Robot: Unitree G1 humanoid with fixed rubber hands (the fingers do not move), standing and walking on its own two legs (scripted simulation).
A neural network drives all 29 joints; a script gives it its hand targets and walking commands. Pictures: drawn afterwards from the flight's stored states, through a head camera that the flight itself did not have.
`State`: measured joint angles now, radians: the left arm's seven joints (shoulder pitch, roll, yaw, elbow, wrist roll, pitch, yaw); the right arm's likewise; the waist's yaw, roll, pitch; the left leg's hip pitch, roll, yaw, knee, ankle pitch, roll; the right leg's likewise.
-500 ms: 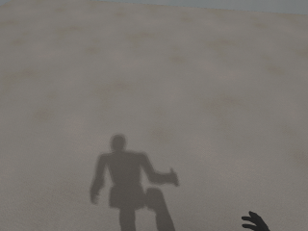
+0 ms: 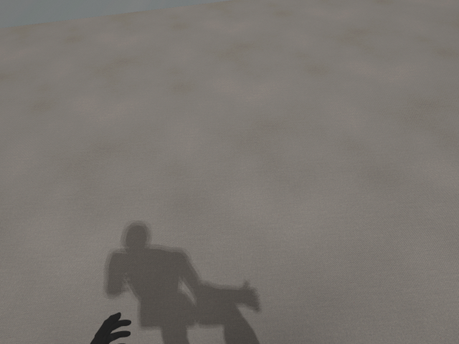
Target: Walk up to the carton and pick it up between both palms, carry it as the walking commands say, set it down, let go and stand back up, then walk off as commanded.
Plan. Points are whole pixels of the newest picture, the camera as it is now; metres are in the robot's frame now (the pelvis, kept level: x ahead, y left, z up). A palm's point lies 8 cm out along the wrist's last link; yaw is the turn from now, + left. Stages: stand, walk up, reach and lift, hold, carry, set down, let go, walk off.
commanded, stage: walk up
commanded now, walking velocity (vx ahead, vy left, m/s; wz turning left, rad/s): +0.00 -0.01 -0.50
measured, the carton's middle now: out of the picture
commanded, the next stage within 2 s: none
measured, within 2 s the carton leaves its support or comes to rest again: neither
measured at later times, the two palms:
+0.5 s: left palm out of the picture +0.15 +0.27 -0.12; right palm out of the picture +0.02 -0.24 -0.09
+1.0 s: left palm (144, 317) +0.20 +0.19 -0.08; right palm out of the picture -0.09 -0.27 -0.11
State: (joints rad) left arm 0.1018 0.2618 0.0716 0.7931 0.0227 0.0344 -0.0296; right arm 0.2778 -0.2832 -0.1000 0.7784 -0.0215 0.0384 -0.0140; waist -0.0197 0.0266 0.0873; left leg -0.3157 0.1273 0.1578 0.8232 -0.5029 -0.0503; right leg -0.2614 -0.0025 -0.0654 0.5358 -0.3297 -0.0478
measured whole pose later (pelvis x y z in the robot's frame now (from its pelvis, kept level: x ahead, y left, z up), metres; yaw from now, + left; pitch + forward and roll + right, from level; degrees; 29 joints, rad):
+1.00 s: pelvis -0.02 +0.01 +0.02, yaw -31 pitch +1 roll +2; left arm 0.18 0.26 0.06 0.83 0.02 0.02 0.00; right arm 0.19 -0.27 -0.08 0.83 -0.03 0.06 -0.01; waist -0.01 0.02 0.06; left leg -0.45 0.07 0.05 0.97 -0.40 -0.08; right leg -0.25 0.02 0.01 0.43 -0.20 -0.05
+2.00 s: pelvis +0.03 -0.17 +0.02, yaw -60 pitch +2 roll +0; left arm 0.41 0.21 0.06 0.94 0.02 -0.07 -0.01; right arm 0.13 -0.24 -0.06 0.84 -0.04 -0.03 0.05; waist 0.05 0.05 0.03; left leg -0.63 0.15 0.06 0.88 -0.13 -0.09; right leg -0.06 0.03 -0.01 0.29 -0.26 -0.04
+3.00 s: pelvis +0.18 -0.63 +0.02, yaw -71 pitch +0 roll +1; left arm 0.38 0.19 0.05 1.04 0.02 -0.10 0.00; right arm 0.17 -0.24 -0.08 0.96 -0.03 -0.01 0.04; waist 0.04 0.05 0.04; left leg -0.58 0.13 0.07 1.03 -0.18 -0.04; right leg -0.13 -0.04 -0.11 0.35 -0.22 -0.02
